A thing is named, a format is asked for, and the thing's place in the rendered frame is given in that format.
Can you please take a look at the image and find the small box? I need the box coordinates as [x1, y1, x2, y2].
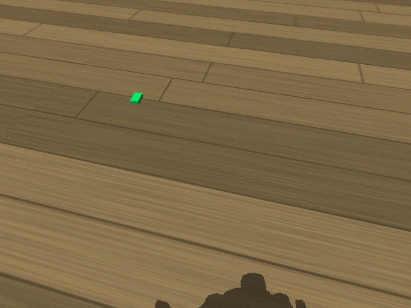
[130, 92, 143, 104]

